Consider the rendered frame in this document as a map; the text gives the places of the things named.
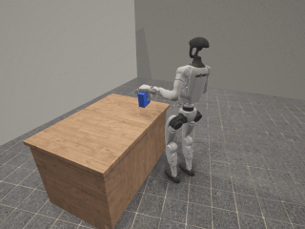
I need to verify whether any right robot thigh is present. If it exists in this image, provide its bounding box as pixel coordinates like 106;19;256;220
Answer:
182;110;202;147

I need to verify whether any left robot forearm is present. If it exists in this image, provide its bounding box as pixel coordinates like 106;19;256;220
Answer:
149;86;174;99

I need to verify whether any table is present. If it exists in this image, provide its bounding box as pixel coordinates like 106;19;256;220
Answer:
23;94;171;229

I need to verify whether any robot left hand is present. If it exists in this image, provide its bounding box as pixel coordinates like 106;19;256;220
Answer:
134;84;153;101

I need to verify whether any robot left upper arm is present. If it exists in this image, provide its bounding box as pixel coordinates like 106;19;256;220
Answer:
169;66;191;102

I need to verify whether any robot right upper arm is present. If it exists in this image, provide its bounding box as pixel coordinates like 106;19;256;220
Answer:
203;65;212;94

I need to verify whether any robot head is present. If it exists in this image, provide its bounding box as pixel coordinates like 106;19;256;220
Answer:
188;37;210;68

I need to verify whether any robot right hand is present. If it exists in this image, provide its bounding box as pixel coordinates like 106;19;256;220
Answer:
175;97;183;107

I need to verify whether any sponge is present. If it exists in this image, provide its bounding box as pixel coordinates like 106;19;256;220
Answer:
137;92;151;108

